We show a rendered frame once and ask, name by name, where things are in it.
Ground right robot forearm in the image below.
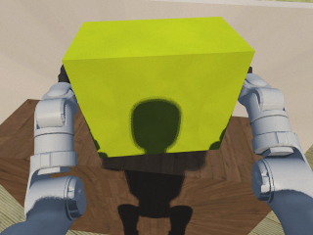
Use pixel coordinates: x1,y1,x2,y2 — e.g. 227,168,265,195
238,73,313,176

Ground pedestal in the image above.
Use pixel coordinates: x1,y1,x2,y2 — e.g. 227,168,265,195
0,99,272,235

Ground carton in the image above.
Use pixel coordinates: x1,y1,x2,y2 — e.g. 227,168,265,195
62,17,255,158

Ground robot left hand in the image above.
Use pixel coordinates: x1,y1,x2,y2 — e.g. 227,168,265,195
58,65,70,84

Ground left robot forearm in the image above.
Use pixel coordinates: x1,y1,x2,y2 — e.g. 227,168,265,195
23,82,78,219

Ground right robot upper arm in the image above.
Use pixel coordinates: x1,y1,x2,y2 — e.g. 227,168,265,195
251,158,313,235

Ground left robot upper arm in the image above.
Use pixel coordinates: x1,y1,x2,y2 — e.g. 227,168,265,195
0,175,87,235

